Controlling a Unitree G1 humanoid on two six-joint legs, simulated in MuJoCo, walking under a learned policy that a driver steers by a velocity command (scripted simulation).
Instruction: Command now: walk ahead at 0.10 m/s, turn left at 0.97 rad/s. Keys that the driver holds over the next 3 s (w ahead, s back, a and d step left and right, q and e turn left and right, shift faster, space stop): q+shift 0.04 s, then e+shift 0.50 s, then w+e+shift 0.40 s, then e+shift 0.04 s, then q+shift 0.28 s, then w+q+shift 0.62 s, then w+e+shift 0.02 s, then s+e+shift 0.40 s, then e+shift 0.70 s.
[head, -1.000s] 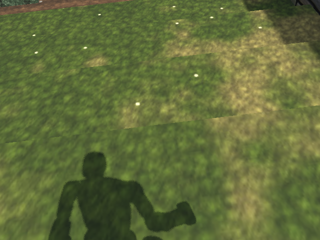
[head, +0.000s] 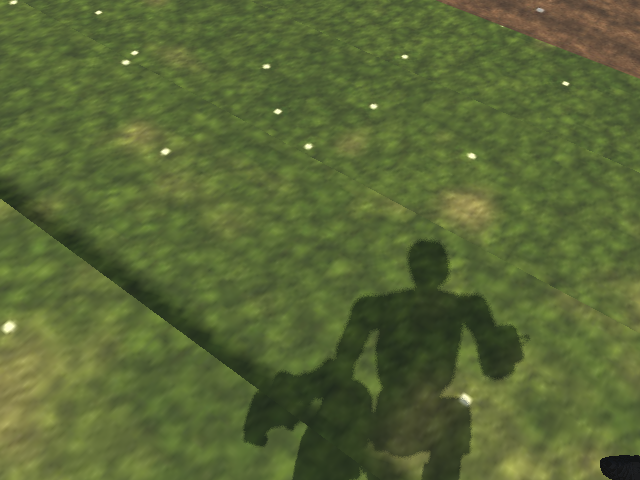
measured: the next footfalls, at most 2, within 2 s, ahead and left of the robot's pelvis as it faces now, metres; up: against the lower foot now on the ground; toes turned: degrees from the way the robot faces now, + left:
left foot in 0.12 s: +0.10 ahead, +0.12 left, +0.00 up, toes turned +8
right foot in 0.48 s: +0.05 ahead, -0.07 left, +0.00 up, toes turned -9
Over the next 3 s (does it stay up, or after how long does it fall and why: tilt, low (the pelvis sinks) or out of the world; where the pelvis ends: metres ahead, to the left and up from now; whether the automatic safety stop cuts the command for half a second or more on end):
stays up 0.89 -0.03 -0.14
